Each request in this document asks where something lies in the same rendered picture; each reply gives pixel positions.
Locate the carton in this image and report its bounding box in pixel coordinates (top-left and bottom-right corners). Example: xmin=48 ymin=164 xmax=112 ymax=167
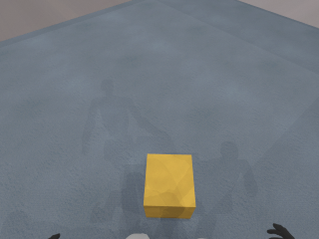
xmin=144 ymin=153 xmax=196 ymax=219

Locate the robot right hand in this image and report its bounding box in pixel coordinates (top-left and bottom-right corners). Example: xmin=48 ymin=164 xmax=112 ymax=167
xmin=266 ymin=223 xmax=295 ymax=239

